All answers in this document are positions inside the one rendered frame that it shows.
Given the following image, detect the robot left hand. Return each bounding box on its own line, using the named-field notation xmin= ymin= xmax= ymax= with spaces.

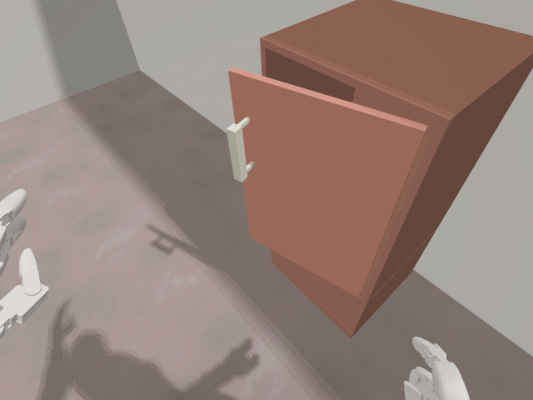
xmin=0 ymin=189 xmax=48 ymax=340

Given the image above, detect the handle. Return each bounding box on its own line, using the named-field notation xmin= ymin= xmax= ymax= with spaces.
xmin=227 ymin=117 xmax=255 ymax=183

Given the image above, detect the cupboard door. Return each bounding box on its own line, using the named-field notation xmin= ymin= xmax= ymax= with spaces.
xmin=228 ymin=67 xmax=428 ymax=297

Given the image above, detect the robot right hand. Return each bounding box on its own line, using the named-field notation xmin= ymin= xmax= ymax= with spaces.
xmin=404 ymin=337 xmax=470 ymax=400

